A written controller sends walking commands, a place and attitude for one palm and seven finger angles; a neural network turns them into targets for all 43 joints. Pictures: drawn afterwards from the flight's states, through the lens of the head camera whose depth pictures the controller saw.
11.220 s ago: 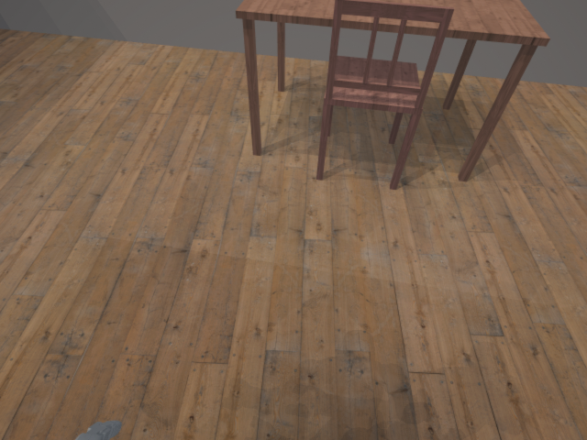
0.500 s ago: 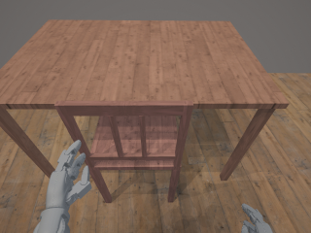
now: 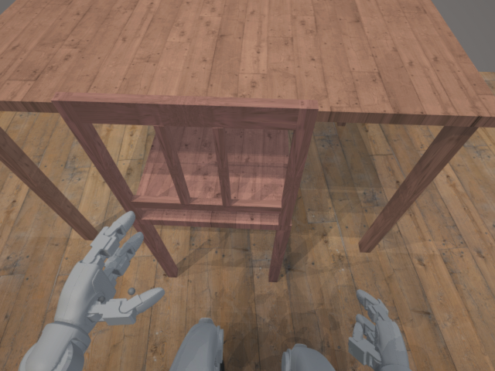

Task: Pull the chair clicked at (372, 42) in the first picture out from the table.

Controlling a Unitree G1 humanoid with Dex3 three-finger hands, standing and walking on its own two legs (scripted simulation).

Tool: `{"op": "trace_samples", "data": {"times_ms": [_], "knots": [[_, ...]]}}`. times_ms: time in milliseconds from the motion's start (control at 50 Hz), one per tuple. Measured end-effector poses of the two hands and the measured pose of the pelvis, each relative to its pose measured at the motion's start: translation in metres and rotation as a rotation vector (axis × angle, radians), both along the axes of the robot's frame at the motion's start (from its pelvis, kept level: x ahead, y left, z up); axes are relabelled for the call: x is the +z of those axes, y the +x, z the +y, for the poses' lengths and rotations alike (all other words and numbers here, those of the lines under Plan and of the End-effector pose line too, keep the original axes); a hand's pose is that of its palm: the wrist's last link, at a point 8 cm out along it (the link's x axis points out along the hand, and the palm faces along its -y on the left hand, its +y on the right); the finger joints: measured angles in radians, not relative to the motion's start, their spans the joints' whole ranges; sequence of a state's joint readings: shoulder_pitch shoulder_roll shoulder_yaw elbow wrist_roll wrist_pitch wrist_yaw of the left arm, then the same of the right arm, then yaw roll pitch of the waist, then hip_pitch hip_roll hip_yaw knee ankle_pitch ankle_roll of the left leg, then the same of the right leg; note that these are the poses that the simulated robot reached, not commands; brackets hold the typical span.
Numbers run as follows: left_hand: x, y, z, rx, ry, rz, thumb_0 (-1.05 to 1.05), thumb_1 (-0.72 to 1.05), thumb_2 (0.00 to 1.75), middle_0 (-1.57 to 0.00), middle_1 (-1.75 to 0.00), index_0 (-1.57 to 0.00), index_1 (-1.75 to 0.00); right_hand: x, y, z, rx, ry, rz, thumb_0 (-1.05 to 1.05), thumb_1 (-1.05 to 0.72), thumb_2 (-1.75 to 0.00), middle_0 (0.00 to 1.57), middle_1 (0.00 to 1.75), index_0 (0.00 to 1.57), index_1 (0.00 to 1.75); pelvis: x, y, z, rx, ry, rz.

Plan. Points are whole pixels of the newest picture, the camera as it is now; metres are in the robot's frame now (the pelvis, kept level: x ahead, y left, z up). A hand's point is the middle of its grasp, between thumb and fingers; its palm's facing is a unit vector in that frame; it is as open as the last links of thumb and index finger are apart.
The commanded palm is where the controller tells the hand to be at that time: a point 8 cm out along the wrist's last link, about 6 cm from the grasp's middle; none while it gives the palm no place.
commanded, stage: raise the hand toward the chair's back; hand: left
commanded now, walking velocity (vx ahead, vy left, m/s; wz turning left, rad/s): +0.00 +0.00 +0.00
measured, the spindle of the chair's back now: (175, 167) +0.48 +0.17 +0.00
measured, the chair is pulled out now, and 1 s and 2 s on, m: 0.00 0.00 0.00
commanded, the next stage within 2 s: aim the fingers beside a spindle in 1.34 s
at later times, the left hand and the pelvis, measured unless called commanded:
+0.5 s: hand (84, 268) +0.24 +0.24 +0.08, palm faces +0.07 -1.00 -0.05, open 16.2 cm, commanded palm +0.22 +0.29 +0.06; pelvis +0.01 +0.04 +0.02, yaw -1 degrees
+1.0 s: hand (83, 264) +0.26 +0.25 +0.05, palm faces -0.01 -1.00 -0.02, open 17.0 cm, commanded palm +0.24 +0.31 +0.07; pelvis +0.01 +0.05 +0.03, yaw -1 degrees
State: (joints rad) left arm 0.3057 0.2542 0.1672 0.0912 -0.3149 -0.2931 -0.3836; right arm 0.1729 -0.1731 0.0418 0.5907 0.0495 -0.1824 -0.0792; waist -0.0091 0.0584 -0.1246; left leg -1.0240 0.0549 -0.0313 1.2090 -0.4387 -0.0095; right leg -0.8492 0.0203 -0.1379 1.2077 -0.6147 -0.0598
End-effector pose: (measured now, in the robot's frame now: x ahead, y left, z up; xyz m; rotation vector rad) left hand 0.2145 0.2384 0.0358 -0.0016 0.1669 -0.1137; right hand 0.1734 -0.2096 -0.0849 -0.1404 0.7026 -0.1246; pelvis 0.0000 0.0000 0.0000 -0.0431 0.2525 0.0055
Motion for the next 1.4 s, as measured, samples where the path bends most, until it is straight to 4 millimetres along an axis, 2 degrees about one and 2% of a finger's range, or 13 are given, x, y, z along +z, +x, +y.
{"op": "trace_samples", "data": {"times_ms": [100, 180, 320, 360, 480, 520, 600, 680, 820, 1020, 1140, 1300, 1400], "knots": [[0.018, -0.003, 0.019, 0.182, 0.031, -0.004, 0.01, 0.1, 0.56, -0.12, -0.18, -0.12, -0.17, 0.007, -0.033, -0.015, -0.101, -0.031, 0.102, 0.01, -0.9, -0.9, 0.21, 0.3, 0.21, 0.3, 0.015, 0.014, 0.008, -0.027, 0.015, 0.01], [0.035, -0.009, 0.033, 0.222, 0.094, -0.136, 0.01, 0.0, 0.52, -0.11, -0.16, -0.11, -0.16, 0.008, -0.039, -0.027, -0.094, -0.089, 0.142, 0.01, -0.9, -0.9, 0.2, 0.3, 0.21, 0.3, 0.015, 0.017, 0.015, -0.021, 0.009, 0.026], [-0.001, -0.001, 0.029, 0.084, 0.032, -0.059, 0.0, -0.16, 0.45, -0.09, -0.13, -0.09, -0.13, 0.015, -0.017, -0.03, -0.076, -0.156, 0.081, 0.01, -0.9, -0.9, 0.2, 0.3, 0.2, 0.3, 0.006, 0.012, 0.028, -0.016, -0.01, 0.045], [0.002, 0.002, 0.029, 0.076, 0.022, -0.063, 0.0, -0.21, 0.43, -0.09, -0.13, -0.08, -0.12, 0.022, -0.008, -0.024, -0.072, -0.157, 0.044, 0.01, -0.9, -0.9, 0.2, 0.3, 0.2, 0.3, 0.008, 0.012, 0.031, -0.018, -0.012, 0.04], [0.043, 0.005, 0.046, 0.165, 0.052, -0.211, 0.0, -0.35, 0.37, -0.08, -0.11, -0.07, -0.1, 0.041, 0.018, 0.006, -0.018, -0.114, -0.04, 0.01, -0.9, -0.9, 0.2, 0.3, 0.2, 0.3, 0.016, 0.015, 0.039, -0.011, -0.02, 0.016], [0.043, 0.005, 0.052, 0.179, 0.065, -0.206, 0.0, -0.39, 0.35, -0.07, -0.1, -0.07, -0.09, 0.043, 0.025, 0.017, 0.011, -0.096, -0.054, 0.01, -0.9, -0.9, 0.2, 0.3, 0.2, 0.3, 0.017, 0.014, 0.041, -0.007, -0.023, 0.012], [0.023, 0.005, 0.057, 0.149, 0.049, -0.094, 0.0, -0.45, 0.33, -0.06, -0.09, -0.06, -0.09, 0.044, 0.03, 0.031, 0.054, -0.078, -0.061, 0.01, -0.9, -0.9, 0.2, 0.3, 0.21, 0.3, 0.018, 0.011, 0.045, -0.001, -0.027, 0.008], [0.012, 0.003, 0.056, 0.122, 0.024, -0.044, -0.01, -0.48, 0.31, -0.06, -0.08, -0.06, -0.08, 0.045, 0.024, 0.036, 0.066, -0.093, -0.042, 0.01, -0.9, -0.9, 0.21, 0.3, 0.21, 0.3, 0.019, 0.01, 0.047, 0.0, -0.033, 0.003], [0.043, 0.013, 0.069, 0.151, 0.064, -0.205, -0.01, -0.5, 0.3, -0.06, -0.08, -0.06, -0.08, 0.041, 0.004, 0.03, 0.056, -0.121, 0.023, 0.01, -0.9, -0.9, 0.21, 0.3, 0.21, 0.3, 0.02, 0.011, 0.05, 0.004, -0.04, -0.002], [0.024, 0.022, 0.066, 0.104, 0.027, -0.058, -0.01, -0.5, 0.3, -0.06, -0.08, -0.06, -0.08, 0.045, -0.018, 0.014, -0.019, -0.133, 0.058, 0.01, -0.9, -0.9, 0.21, 0.3, 0.21, 0.3, 0.026, 0.014, 0.052, -0.011, -0.035, -0.001], [0.04, 0.023, 0.067, 0.149, 0.056, -0.183, -0.01, -0.5, 0.3, -0.06, -0.08, -0.06, -0.08, 0.044, -0.016, 0.01, -0.001, -0.144, 0.057, 0.01, -0.9, -0.9, 0.2, 0.3, 0.21, 0.3, 0.024, 0.014, 0.05, -0.008, -0.032, 0.002], [0.023, 0.022, 0.06, 0.113, 0.04, -0.073, -0.01, -0.5, 0.3, -0.06, -0.08, -0.06, -0.08, 0.041, -0.005, 0.012, 0.007, -0.114, 0.04, 0.01, -0.9, -0.9, 0.2, 0.3, 0.21, 0.3, 0.023, 0.013, 0.045, -0.006, -0.03, 0.003], [0.035, 0.019, 0.056, 0.132, 0.048, -0.122, -0.01, -0.5, 0.3, -0.06, -0.08, -0.06, -0.08, 0.043, 0.001, 0.013, 0.018, -0.11, 0.02, 0.01, -0.9, -0.9, 0.2, 0.3, 0.21, 0.3, 0.025, 0.016, 0.041, -0.006, -0.026, 0.003]]}}
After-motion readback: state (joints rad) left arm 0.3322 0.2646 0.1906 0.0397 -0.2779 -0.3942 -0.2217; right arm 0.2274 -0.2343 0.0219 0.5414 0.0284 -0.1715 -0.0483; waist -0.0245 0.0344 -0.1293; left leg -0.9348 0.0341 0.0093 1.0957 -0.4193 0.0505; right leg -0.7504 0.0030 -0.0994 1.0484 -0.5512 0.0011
